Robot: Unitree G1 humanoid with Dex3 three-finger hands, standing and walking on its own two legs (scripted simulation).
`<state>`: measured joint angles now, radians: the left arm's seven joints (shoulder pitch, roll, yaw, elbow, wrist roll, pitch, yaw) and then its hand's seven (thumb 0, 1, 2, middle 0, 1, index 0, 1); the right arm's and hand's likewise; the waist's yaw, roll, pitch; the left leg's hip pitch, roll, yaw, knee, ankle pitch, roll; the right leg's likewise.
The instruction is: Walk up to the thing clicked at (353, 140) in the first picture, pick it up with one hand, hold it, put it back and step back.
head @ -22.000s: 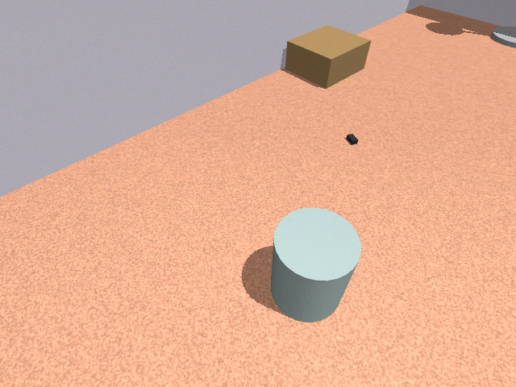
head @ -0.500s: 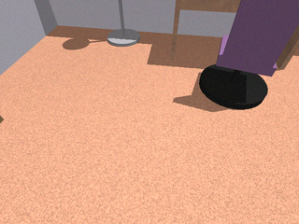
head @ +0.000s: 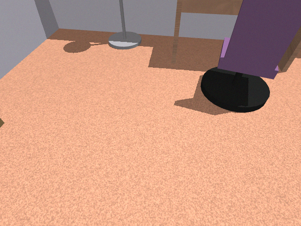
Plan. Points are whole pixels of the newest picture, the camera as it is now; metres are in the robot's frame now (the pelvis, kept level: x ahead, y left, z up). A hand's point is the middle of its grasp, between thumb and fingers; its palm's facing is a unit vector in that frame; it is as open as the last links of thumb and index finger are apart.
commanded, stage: stand
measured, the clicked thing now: out of the picture +0.09 +0.94 -0.77
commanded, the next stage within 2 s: walk up in 1.32 s
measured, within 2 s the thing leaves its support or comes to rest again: neither
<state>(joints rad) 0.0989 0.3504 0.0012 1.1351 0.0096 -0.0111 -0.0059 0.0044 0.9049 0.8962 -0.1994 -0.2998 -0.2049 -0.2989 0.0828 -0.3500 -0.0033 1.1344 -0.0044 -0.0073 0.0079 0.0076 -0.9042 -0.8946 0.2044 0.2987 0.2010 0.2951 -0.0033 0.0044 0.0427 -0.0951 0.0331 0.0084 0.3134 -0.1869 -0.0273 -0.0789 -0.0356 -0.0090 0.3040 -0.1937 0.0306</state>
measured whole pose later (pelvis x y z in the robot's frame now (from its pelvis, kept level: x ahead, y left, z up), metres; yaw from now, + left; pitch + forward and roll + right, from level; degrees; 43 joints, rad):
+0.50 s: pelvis -0.01 +0.00 +0.00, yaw +0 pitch -2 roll +0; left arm 0.13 0.35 0.00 1.14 0.01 -0.01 -0.01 0.00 0.90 0.90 -0.20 -0.30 -0.20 -0.30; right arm 0.11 -0.35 0.00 1.13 -0.01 -0.01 0.01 0.01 -0.90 -0.89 0.20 0.30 0.20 0.30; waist 0.00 0.00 0.04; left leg -0.10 0.03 0.01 0.31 -0.17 -0.02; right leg -0.09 -0.04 -0.01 0.31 -0.18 0.03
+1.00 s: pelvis -0.01 +0.00 +0.00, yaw +0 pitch -2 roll +0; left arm 0.13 0.35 0.00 1.13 0.01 -0.01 -0.01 0.00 0.90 0.90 -0.20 -0.30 -0.20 -0.30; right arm 0.12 -0.35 0.00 1.13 -0.01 -0.01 0.01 0.01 -0.90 -0.89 0.20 0.30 0.20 0.30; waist 0.00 0.00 0.04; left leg -0.11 0.03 0.00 0.32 -0.18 -0.02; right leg -0.09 -0.04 -0.02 0.31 -0.19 0.03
